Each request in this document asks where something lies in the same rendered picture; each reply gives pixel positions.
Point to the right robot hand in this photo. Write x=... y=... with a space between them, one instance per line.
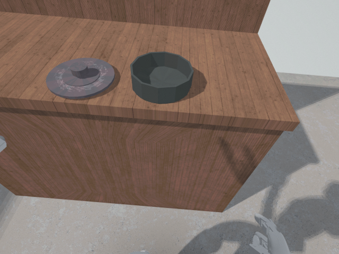
x=274 y=243

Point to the lid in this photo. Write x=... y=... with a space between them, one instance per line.
x=62 y=83

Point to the pot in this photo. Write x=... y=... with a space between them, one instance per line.
x=161 y=77

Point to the table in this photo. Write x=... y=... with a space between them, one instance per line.
x=115 y=147

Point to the knob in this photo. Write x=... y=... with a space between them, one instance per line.
x=79 y=69

